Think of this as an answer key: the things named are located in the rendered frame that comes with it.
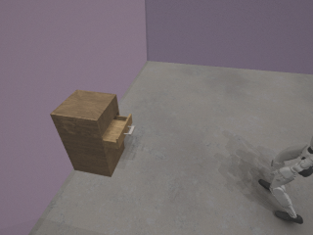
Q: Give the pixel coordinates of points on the robot thigh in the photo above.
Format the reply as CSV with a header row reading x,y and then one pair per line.
x,y
305,173
290,153

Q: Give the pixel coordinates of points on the cabinet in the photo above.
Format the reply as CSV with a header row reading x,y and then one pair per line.
x,y
81,121

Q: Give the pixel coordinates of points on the right robot thigh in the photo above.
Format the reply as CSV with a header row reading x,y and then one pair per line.
x,y
290,153

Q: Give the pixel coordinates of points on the drawer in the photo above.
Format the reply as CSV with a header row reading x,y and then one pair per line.
x,y
114,135

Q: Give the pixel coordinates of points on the left robot forearm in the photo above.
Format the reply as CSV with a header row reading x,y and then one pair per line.
x,y
302,165

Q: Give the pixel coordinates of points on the left robot thigh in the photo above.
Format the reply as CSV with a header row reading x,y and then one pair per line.
x,y
305,173

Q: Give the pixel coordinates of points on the robot left hand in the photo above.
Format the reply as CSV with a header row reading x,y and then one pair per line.
x,y
286,173

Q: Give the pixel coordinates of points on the handle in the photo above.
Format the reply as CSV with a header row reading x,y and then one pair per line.
x,y
131,130

